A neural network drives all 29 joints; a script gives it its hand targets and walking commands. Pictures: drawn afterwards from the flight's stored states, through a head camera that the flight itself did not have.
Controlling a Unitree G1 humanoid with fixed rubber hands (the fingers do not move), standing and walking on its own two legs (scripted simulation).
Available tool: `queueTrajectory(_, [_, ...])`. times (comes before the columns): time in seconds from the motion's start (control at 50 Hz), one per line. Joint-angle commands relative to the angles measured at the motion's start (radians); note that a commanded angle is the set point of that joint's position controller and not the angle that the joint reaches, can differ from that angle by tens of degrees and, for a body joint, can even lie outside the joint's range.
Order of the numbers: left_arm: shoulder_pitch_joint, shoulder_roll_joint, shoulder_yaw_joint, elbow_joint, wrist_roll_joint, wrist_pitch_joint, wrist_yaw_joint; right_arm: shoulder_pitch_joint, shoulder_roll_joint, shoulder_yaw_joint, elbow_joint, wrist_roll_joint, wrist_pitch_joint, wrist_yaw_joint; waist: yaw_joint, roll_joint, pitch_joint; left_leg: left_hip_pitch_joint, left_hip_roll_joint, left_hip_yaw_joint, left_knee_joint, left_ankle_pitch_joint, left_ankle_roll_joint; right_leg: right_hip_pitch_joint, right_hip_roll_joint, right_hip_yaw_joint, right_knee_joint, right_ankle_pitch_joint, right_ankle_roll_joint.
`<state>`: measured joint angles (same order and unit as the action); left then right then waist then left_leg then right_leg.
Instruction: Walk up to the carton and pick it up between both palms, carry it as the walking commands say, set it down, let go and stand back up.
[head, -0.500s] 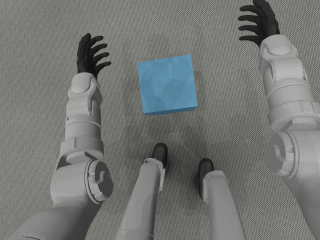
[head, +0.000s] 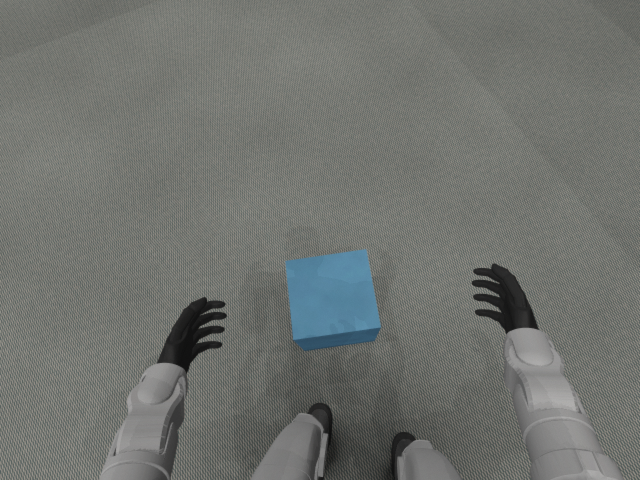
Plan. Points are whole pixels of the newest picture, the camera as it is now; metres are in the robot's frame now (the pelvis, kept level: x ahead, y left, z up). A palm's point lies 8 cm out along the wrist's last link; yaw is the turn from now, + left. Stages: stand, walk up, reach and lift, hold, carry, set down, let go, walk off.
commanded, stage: let go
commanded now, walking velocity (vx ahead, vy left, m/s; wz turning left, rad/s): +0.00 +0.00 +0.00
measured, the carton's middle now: (333, 303) +0.44 +0.08 -0.63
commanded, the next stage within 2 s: stand in 0.84 s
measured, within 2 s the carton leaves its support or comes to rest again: neither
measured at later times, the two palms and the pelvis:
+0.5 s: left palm (197, 395) +0.19 +0.20 -0.04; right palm (630, 442) +0.19 -0.27 -0.04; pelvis +0.03 -0.04 +0.02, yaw +1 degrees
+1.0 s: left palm (150, 405) +0.18 +0.26 -0.07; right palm out of the picture +0.18 -0.28 -0.05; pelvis +0.04 -0.01 +0.02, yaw +0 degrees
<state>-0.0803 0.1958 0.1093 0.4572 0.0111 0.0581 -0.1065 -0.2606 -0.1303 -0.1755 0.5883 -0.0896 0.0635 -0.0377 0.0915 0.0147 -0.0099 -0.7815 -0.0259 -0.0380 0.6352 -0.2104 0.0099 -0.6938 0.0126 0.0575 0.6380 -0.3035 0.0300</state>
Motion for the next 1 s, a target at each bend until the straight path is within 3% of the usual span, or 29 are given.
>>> queueTrajectory(0.0, [0.090,0.077,-0.012,-0.122,-0.013,-0.034,0.017,0.073,-0.087,0.008,-0.103,0.021,-0.043,0.017,-0.021,0.047,-0.381,0.618,0.013,-0.006,-0.065,0.321,-0.059,0.085,0.065,-0.074,-0.115,0.088,-0.024])
queueTrajectory(0.16, [0.238,0.093,-0.025,-0.162,-0.013,-0.051,0.031,0.314,-0.114,0.061,-0.212,0.043,-0.069,0.052,-0.049,-0.006,-0.235,0.690,-0.014,0.011,-0.147,0.301,-0.051,0.343,0.056,-0.065,-0.212,0.201,-0.022])
queueTrajectory(0.36, [0.266,0.124,-0.027,-0.139,0.021,0.019,0.024,0.434,-0.140,0.115,-0.262,0.071,-0.008,0.087,-0.076,-0.079,0.050,0.801,-0.053,0.049,-0.202,0.149,-0.034,0.385,-0.019,-0.028,-0.334,0.130,-0.016])
queueTrajectory(0.5, [0.268,0.146,-0.024,-0.138,0.028,0.058,0.031,0.450,-0.143,0.115,-0.265,0.089,0.029,0.093,-0.080,-0.047,0.059,0.830,-0.057,0.049,-0.199,0.183,-0.025,0.464,-0.012,-0.030,-0.308,0.241,-0.001])
queueTrajectory(0.58, [0.264,0.133,-0.018,-0.158,0.016,0.114,0.060,0.459,-0.161,0.115,-0.249,0.103,0.017,0.081,-0.073,-0.037,0.015,0.783,-0.061,0.046,-0.188,0.212,-0.029,0.508,0.003,-0.035,-0.271,0.320,0.003])
queueTrajectory(0.76, [0.254,0.110,-0.033,-0.167,0.003,0.164,0.099,0.469,-0.222,0.118,-0.200,0.109,0.020,0.070,-0.096,-0.041,-0.014,0.713,-0.058,0.024,-0.160,0.242,-0.045,0.529,0.027,-0.053,-0.216,0.365,-0.019])
queueTrajectory(0.82, [0.256,0.102,-0.033,-0.176,0.005,0.177,0.112,0.470,-0.238,0.122,-0.195,0.113,0.023,0.074,-0.101,-0.031,-0.021,0.701,-0.053,0.017,-0.150,0.247,-0.047,0.526,0.033,-0.060,-0.204,0.351,-0.025])
queueTrajectory(0.84, [0.229,0.236,-0.017,-0.043,0.019,0.096,0.137,0.433,-0.260,0.108,-0.074,0.028,-0.003,0.041,-0.074,-0.123,0.042,0.550,0.060,-0.024,-0.166,0.138,-0.030,0.458,-0.038,-0.011,-0.227,0.100,0.003])
queueTrajectory(0.88, [0.241,0.224,-0.017,-0.007,0.035,0.028,0.136,0.447,-0.300,0.093,-0.046,0.019,-0.028,0.028,-0.093,-0.065,0.046,0.527,0.057,-0.046,-0.206,-0.053,-0.017,0.451,-0.046,0.035,-0.251,-0.057,-0.014])
queueTrajectory(0.9, [0.240,0.219,-0.018,0.006,0.038,0.008,0.132,0.442,-0.310,0.093,-0.029,0.020,-0.039,0.028,-0.094,-0.029,0.043,0.514,0.065,-0.060,-0.223,-0.108,-0.010,0.458,-0.043,0.033,-0.239,-0.066,-0.019])
queueTrajectory(0.94, [0.250,0.211,-0.022,0.039,0.034,-0.020,0.119,0.414,-0.314,0.094,-0.006,0.031,-0.054,0.029,-0.087,0.020,0.014,0.507,0.085,-0.085,-0.247,-0.120,0.003,0.491,-0.034,0.019,-0.208,-0.001,-0.020])
queueTrajectory(0.98, [0.260,0.221,-0.026,0.075,0.032,-0.036,0.113,0.395,-0.317,0.094,0.016,0.040,-0.062,0.031,-0.084,0.020,-0.009,0.524,0.092,-0.090,-0.237,-0.033,0.007,0.516,-0.039,0.025,-0.207,0.068,-0.018])
